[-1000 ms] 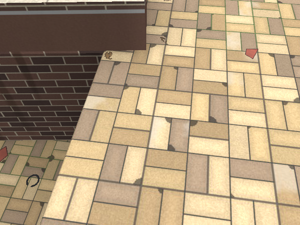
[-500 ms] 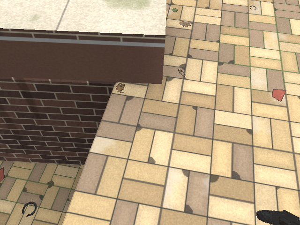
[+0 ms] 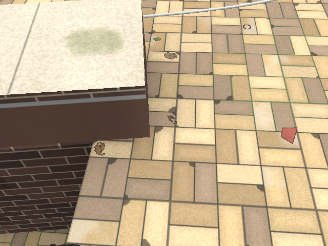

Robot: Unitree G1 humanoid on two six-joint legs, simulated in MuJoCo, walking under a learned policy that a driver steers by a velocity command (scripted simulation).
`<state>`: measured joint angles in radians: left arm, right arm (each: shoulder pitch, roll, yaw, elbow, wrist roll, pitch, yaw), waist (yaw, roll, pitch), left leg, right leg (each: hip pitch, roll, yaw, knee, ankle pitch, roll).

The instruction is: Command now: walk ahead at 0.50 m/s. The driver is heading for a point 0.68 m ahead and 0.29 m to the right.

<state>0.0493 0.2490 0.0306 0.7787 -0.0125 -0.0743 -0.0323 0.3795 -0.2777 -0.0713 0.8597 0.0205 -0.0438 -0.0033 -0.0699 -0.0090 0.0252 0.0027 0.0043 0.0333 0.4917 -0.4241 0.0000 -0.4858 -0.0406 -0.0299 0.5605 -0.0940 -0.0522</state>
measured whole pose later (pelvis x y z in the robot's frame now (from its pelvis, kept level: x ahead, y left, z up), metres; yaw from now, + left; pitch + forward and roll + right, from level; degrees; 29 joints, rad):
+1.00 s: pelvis +0.49 -0.11 -0.01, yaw -30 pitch +2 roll +2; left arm 0.07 0.28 0.07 0.64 -0.01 -0.01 -0.04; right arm 0.33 -0.30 -0.08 0.84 0.01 -0.05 0.00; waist -0.07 -0.01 0.04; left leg -0.04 0.13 0.21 0.66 -0.48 -0.07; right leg -0.51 -0.01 -0.04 0.64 -0.15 -0.08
